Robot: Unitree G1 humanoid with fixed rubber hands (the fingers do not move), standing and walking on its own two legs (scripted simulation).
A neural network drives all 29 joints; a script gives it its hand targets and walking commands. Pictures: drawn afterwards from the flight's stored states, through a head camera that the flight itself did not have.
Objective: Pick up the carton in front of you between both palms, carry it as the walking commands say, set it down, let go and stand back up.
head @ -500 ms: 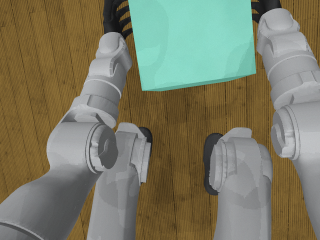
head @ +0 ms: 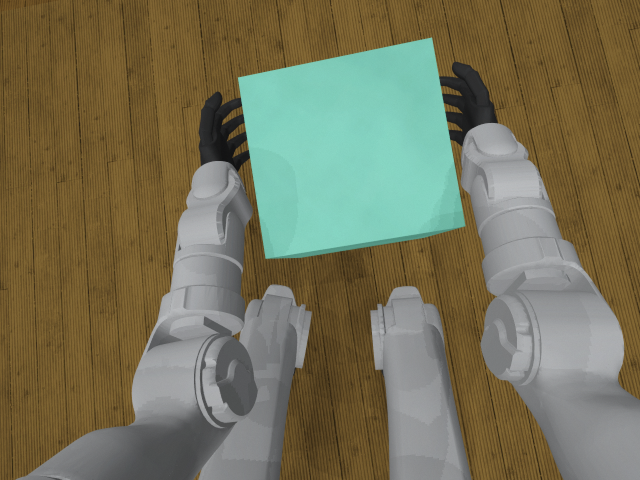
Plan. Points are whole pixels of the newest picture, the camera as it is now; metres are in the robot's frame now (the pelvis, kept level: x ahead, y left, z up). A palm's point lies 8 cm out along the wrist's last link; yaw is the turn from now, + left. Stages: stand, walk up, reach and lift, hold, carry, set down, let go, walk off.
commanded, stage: reach and lift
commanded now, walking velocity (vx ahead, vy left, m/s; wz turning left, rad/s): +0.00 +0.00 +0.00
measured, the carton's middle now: (350, 174) +0.48 -0.02 -0.15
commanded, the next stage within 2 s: none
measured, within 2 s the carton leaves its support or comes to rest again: neither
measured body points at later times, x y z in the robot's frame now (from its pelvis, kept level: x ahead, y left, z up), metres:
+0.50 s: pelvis +0.04 +0.00 +0.13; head +0.22 -0.02 +0.53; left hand +0.46 +0.14 +0.08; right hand +0.47 -0.17 +0.06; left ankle +0.12 +0.14 -0.42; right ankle +0.12 -0.12 -0.42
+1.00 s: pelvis +0.09 +0.00 +0.27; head +0.16 -0.01 +0.71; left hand +0.43 +0.14 +0.23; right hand +0.43 -0.16 +0.22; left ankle +0.12 +0.14 -0.42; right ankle +0.12 -0.12 -0.42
